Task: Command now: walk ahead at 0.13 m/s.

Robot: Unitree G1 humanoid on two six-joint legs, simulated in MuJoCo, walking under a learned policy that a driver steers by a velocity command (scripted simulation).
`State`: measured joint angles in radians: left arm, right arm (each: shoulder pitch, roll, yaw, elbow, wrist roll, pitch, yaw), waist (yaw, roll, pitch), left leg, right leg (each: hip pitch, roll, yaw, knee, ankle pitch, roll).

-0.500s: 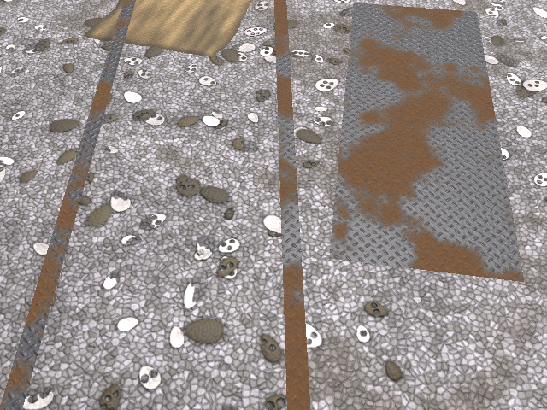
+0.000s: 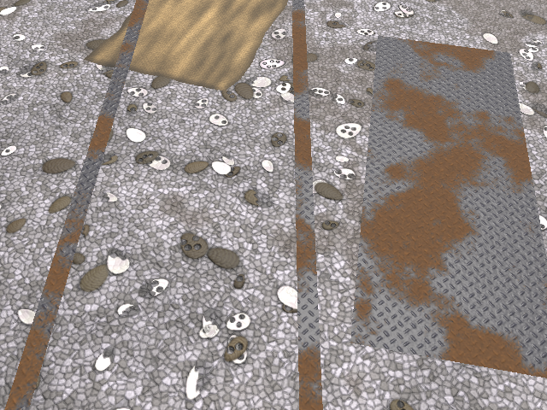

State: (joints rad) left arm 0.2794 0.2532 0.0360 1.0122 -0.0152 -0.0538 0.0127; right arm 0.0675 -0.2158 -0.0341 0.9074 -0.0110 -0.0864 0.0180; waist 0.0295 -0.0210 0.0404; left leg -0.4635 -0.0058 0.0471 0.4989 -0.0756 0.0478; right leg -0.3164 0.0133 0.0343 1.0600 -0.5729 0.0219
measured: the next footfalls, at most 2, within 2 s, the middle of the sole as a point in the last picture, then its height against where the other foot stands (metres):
right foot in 0.20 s outside the picture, level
right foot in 1.90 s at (339, 369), level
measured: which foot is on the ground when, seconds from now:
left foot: down 0.00-1.00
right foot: up 0.00-0.18, down 0.20-1.00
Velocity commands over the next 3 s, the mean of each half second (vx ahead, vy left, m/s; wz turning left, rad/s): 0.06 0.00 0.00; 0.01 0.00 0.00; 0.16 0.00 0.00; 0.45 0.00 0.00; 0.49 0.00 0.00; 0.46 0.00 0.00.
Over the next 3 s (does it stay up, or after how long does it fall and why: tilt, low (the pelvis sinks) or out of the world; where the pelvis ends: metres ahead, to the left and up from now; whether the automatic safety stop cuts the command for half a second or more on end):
stays up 0.99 -0.02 0.00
